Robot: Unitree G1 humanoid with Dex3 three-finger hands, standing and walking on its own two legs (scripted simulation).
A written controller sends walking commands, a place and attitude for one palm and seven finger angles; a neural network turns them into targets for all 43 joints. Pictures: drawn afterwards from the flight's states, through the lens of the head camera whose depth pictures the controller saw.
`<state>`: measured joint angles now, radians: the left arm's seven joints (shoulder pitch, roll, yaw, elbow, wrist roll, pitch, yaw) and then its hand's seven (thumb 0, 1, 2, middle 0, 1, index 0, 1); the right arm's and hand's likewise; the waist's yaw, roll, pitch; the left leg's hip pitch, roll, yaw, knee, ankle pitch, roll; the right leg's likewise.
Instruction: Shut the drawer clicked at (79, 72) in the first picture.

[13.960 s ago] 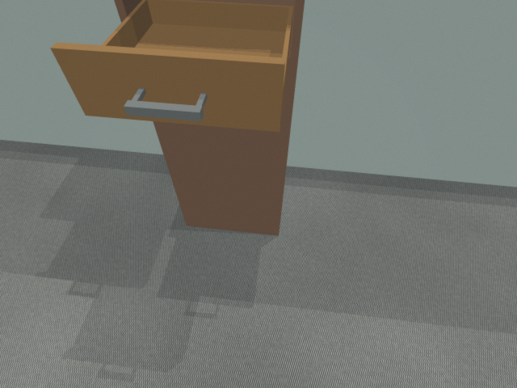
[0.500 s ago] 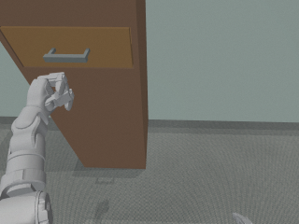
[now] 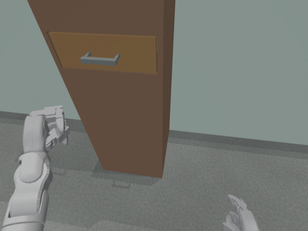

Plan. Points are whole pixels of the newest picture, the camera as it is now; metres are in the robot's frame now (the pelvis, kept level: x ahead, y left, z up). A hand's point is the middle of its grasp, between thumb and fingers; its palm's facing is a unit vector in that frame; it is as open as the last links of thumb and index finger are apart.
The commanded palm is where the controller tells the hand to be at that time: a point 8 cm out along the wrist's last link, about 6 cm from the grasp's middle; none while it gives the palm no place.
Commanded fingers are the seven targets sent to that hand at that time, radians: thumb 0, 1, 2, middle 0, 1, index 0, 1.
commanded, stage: draw the hand back to the body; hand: left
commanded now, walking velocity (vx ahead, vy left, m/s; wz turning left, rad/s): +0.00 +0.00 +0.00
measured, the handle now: (100, 58) +0.62 +0.26 +0.15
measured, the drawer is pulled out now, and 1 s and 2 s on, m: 0.00 0.00 0.00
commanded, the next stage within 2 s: step back with the hand held close in 0.56 s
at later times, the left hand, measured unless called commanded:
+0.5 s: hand (31, 173) +0.17 +0.25 +0.16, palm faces +0.43 -0.81 -0.40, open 3.3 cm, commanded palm +0.13 +0.29 +0.17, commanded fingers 0.00 0.90 0.90 -1.40 -1.60 -1.40 -1.60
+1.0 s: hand (31, 171) +0.18 +0.26 +0.15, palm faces +0.29 -0.81 -0.50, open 3.3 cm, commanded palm +0.12 +0.31 +0.17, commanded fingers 0.00 0.90 0.90 -1.40 -1.60 -1.40 -1.60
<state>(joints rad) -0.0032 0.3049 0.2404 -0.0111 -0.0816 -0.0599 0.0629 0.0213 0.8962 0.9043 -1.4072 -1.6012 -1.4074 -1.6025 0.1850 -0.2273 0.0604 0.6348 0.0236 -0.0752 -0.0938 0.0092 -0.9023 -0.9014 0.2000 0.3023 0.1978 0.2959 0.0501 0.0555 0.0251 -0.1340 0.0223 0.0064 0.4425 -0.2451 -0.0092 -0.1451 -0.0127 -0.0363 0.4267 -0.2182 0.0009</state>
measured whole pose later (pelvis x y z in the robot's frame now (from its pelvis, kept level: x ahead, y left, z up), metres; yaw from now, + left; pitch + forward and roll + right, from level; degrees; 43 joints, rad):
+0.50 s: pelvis +0.00 +0.01 +0.00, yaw +0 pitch -7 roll -1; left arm 0.53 0.31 0.29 -0.45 -0.04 -0.13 0.09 0.02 0.89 0.90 -1.41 -1.60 -1.41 -1.60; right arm 0.20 -0.23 0.01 0.63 -0.01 -0.13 -0.09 0.01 -0.90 -0.90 0.20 0.30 0.20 0.30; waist 0.09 0.08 0.03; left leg -0.05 0.02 0.01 0.41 -0.24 0.00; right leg -0.04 -0.01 -0.04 0.35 -0.19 0.01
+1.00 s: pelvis -0.02 +0.03 +0.00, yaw -1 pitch +0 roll +0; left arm 0.60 0.38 0.34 -0.52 -0.03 -0.19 0.09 0.02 0.89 0.90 -1.41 -1.60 -1.41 -1.60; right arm 0.18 -0.23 -0.01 0.54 0.00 -0.01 -0.08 0.01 -0.90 -0.90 0.20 0.30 0.20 0.30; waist 0.01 0.03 0.05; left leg -0.23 -0.01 0.03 0.44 -0.21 0.03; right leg -0.23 -0.05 -0.01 0.40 -0.16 0.04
